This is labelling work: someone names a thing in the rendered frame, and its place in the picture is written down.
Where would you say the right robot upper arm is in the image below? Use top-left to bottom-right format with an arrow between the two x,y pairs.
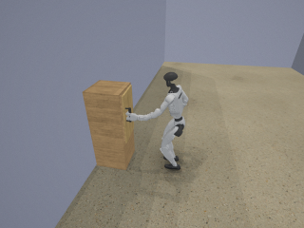
176,85 -> 189,104

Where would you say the cupboard door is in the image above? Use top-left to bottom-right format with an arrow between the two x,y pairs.
122,85 -> 134,143

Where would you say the humanoid robot torso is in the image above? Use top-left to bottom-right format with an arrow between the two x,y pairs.
167,89 -> 185,129

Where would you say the left robot forearm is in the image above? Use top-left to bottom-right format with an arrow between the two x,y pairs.
137,110 -> 161,121

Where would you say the handle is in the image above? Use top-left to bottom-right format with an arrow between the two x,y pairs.
125,107 -> 131,123

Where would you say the left robot hand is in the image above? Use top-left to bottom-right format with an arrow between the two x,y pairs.
125,111 -> 138,122

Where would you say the robot right thigh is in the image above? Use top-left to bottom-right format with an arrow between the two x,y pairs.
162,118 -> 175,137

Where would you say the left robot upper arm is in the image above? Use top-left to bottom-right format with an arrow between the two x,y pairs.
155,94 -> 175,116

